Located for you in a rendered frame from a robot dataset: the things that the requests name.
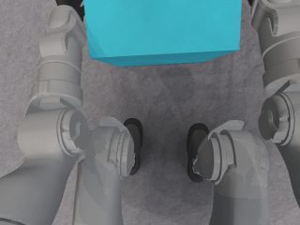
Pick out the carton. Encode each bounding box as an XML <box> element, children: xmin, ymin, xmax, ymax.
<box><xmin>83</xmin><ymin>0</ymin><xmax>242</xmax><ymax>67</ymax></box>

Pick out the right robot upper arm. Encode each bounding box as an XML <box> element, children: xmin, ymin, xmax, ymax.
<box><xmin>258</xmin><ymin>91</ymin><xmax>300</xmax><ymax>208</ymax></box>

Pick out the left robot upper arm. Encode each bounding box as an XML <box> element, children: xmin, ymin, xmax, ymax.
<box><xmin>0</xmin><ymin>107</ymin><xmax>92</xmax><ymax>225</ymax></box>

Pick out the robot left forearm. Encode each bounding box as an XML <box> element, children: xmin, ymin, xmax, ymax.
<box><xmin>17</xmin><ymin>5</ymin><xmax>87</xmax><ymax>147</ymax></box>

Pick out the robot right forearm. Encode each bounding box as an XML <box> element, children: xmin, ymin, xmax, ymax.
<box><xmin>250</xmin><ymin>0</ymin><xmax>300</xmax><ymax>96</ymax></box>

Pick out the robot left shin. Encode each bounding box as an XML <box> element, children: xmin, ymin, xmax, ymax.
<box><xmin>77</xmin><ymin>116</ymin><xmax>136</xmax><ymax>169</ymax></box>

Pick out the left robot hand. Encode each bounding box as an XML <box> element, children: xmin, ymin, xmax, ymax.
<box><xmin>55</xmin><ymin>0</ymin><xmax>85</xmax><ymax>21</ymax></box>

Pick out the robot left thigh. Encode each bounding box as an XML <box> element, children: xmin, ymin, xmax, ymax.
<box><xmin>72</xmin><ymin>126</ymin><xmax>134</xmax><ymax>225</ymax></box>

